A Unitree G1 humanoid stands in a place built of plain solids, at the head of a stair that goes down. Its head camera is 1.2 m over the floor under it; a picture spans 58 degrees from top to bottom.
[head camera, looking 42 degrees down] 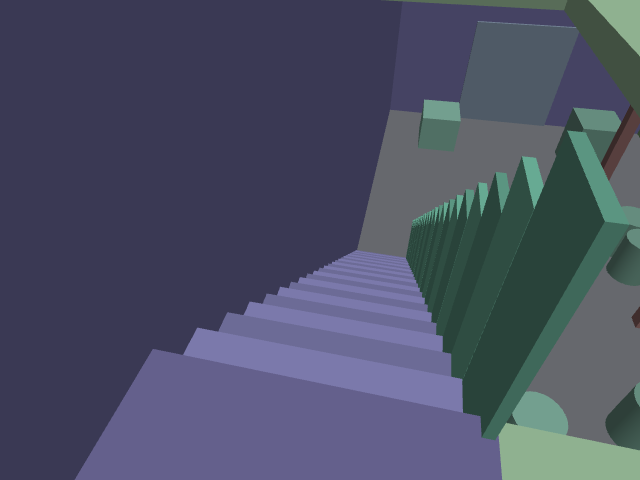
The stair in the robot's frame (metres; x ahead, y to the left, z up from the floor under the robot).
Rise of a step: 0.21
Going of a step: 0.24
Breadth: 1.02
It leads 13 degrees to the right of straight ahead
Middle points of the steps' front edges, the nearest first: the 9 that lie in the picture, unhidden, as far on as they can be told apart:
0.70 0.04 0.00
0.93 -0.01 -0.20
1.17 -0.07 -0.41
1.41 -0.12 -0.61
1.64 -0.17 -0.82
1.88 -0.23 -1.02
2.12 -0.28 -1.23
2.36 -0.33 -1.44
2.59 -0.39 -1.64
